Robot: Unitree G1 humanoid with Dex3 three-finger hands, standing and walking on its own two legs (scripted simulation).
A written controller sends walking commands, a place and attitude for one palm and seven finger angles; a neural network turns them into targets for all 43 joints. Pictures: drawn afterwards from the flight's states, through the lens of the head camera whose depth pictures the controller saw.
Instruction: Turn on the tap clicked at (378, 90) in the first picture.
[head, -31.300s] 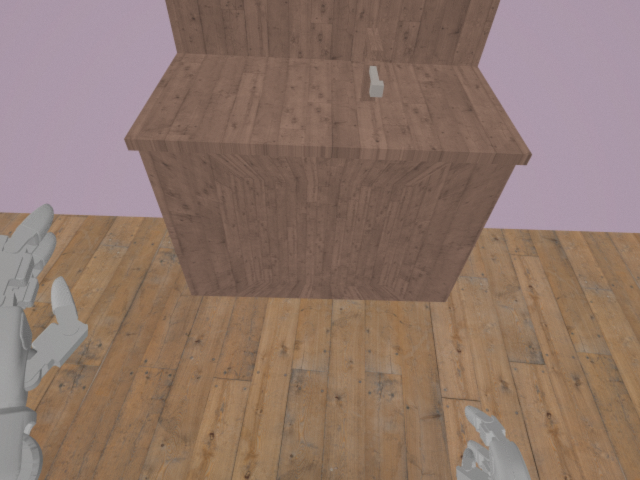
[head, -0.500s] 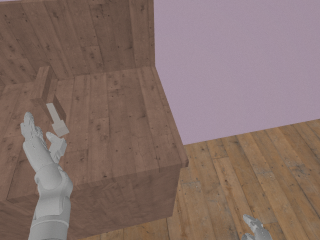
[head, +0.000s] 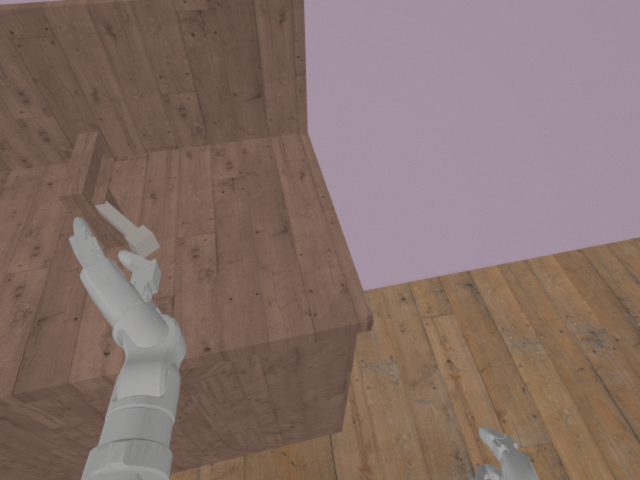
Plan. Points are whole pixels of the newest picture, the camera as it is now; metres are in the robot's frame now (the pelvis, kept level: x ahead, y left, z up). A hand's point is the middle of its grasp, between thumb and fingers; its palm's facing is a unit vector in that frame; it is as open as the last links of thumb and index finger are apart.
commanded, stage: push the lever round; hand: left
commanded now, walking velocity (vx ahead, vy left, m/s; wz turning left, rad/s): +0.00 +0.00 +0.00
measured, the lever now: (142, 242) +0.38 +0.27 +0.08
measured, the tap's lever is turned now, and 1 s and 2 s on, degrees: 37 60 71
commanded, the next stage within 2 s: lift the hand up off the lever in 1.36 s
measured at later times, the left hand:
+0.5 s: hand (170, 249) +0.38 +0.23 +0.07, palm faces +0.81 -0.59 -0.08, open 7.8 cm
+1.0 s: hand (183, 238) +0.40 +0.22 +0.07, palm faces +0.83 -0.55 -0.10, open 7.6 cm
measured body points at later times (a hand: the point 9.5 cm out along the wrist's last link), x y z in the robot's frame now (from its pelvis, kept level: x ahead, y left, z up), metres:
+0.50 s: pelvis +0.01 +0.00 +0.00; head +0.04 +0.00 +0.45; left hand +0.34 +0.26 +0.08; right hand +0.15 -0.24 -0.12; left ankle +0.01 +0.12 -0.72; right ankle +0.02 -0.10 -0.72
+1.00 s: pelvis +0.01 +0.00 +0.00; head +0.04 -0.01 +0.45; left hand +0.36 +0.25 +0.08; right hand +0.15 -0.24 -0.13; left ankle +0.01 +0.12 -0.72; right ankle +0.02 -0.10 -0.72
